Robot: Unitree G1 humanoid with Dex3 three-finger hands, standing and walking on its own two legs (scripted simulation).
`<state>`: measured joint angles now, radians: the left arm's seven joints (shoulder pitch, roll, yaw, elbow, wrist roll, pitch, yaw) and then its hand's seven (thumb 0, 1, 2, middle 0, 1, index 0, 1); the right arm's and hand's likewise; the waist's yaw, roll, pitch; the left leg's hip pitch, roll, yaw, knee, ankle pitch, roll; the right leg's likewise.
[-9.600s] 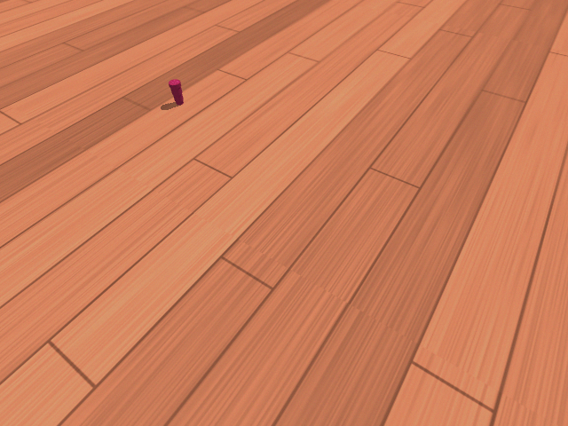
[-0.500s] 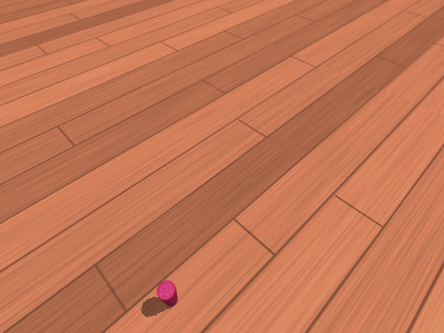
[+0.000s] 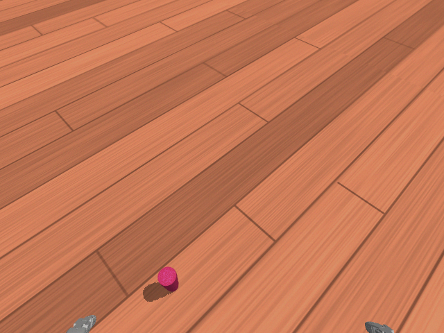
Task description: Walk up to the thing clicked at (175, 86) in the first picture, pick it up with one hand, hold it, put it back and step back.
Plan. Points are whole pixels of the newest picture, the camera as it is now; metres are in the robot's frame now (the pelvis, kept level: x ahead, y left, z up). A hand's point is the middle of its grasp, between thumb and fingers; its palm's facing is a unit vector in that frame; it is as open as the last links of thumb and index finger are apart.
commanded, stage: go down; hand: left
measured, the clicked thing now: (170, 281) +0.40 +0.24 -0.71
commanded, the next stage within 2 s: none
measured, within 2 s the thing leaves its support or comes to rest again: neither
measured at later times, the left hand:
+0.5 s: hand (101, 331) +0.16 +0.27 -0.18, palm faces +0.05 -0.94 -0.33, open 16.7 cm
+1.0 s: hand out of the picture +0.16 +0.29 -0.21, palm faces +0.09 -0.95 -0.31, open 17.2 cm
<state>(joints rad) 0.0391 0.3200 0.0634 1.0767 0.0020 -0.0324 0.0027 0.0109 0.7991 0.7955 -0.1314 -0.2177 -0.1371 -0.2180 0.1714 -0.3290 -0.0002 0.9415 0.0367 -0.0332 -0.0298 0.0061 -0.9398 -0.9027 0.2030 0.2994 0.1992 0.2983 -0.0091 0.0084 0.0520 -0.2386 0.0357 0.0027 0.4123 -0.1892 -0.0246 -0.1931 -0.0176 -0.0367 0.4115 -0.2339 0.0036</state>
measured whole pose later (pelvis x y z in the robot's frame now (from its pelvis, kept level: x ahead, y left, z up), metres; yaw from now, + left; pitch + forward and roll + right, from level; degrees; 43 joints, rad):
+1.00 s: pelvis +0.00 +0.01 -0.10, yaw -1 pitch +19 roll -3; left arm 0.30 0.36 0.30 0.37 -0.01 0.17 -0.13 0.00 -0.53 0.07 -0.09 -0.09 -0.10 -0.09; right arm 0.21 -0.23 -0.01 0.54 -0.01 -0.16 -0.06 0.01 -0.86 -0.88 0.21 0.30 0.20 0.30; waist -0.03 0.00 -0.13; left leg -1.01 0.05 -0.04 1.21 -0.54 -0.01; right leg -0.93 -0.01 -0.05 1.16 -0.57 0.02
